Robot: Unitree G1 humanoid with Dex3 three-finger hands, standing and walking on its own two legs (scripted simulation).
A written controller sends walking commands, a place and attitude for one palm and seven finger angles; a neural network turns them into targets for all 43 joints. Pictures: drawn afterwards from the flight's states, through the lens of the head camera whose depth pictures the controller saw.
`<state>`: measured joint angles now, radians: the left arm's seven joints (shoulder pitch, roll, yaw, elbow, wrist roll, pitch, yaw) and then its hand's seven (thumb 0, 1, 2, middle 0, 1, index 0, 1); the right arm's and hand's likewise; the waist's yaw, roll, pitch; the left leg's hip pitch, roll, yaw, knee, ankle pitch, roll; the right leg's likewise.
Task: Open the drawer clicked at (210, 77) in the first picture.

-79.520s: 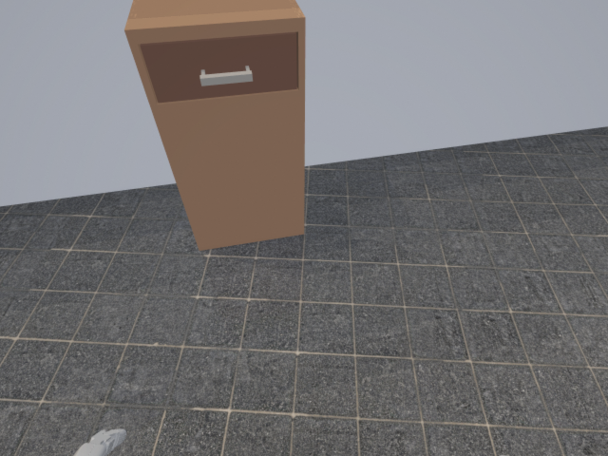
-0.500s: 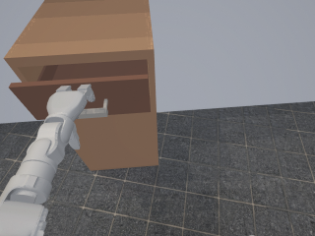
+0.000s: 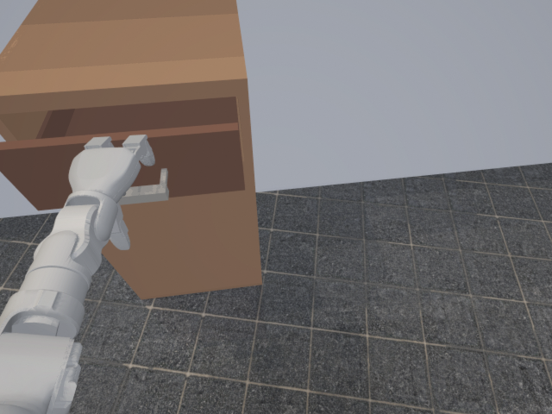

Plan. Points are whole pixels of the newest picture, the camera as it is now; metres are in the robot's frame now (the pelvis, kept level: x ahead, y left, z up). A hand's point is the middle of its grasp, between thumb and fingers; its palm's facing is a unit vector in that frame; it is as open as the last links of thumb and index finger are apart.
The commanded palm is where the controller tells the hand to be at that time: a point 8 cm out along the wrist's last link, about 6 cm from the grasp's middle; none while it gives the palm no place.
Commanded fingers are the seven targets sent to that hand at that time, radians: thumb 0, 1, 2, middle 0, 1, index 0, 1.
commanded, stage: move the hooked fingers above the handle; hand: left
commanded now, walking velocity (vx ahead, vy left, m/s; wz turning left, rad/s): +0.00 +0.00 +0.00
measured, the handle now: (128, 186) +0.48 +0.28 +0.01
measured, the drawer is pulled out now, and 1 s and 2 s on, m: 0.09 0.08 0.08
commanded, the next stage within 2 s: none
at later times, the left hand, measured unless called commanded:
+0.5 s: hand (106, 191) +0.42 +0.27 +0.08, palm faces +0.04 -0.02 -1.00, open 13.8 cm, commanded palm +0.40 +0.28 +0.13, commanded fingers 0.00 -0.50 0.30 -0.30 -1.20 -0.30 -1.20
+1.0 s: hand (108, 183) +0.44 +0.28 +0.07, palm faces +0.05 -0.03 -1.00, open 13.8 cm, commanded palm +0.41 +0.29 +0.13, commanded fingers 0.00 -0.50 0.30 -0.30 -1.20 -0.30 -1.20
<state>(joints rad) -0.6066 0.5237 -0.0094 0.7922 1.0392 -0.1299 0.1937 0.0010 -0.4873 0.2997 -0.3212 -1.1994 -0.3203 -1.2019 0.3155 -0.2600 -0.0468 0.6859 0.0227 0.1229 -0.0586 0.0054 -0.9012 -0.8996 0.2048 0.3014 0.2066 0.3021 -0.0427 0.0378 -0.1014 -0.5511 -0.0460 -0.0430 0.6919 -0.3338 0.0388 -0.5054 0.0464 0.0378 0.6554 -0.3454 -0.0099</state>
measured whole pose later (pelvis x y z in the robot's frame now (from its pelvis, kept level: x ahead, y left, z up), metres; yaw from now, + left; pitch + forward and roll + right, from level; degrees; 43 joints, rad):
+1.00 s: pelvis +0.01 +0.00 +0.00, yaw -2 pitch +13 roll -1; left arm -0.59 0.54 0.07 0.80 1.04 -0.09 0.25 0.00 -0.49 0.30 -0.37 -1.23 -0.31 -1.20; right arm 0.29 -0.25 -0.04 0.68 0.02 0.13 -0.04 0.00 -0.90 -0.90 0.20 0.30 0.21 0.30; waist -0.04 0.06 -0.11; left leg -0.57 -0.04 -0.01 0.69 -0.35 0.04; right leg -0.53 0.05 0.07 0.66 -0.35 0.00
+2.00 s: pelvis +0.00 +0.00 +0.00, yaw -2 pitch +13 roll -1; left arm -0.66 0.53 0.04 0.88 1.05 -0.05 0.25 0.00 -0.49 0.30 -0.37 -1.24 -0.32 -1.20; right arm 0.27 -0.27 -0.03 0.67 0.02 0.12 -0.06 0.00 -0.90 -0.90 0.20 0.30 0.21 0.30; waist -0.05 0.05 -0.10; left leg -0.57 -0.03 -0.01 0.68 -0.34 0.03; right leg -0.54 0.06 0.07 0.66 -0.34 -0.01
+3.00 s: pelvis +0.00 +0.01 +0.00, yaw -1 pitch +12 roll -1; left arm -0.60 0.56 0.02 0.78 1.01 0.04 0.22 0.00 -0.48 0.30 -0.32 -1.20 -0.31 -1.20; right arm 0.28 -0.26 -0.04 0.68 0.03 0.12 -0.03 0.00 -0.90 -0.90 0.20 0.30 0.21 0.30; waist -0.02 0.07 -0.12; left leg -0.55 -0.05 -0.03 0.69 -0.34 0.05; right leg -0.51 0.04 0.05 0.64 -0.34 0.00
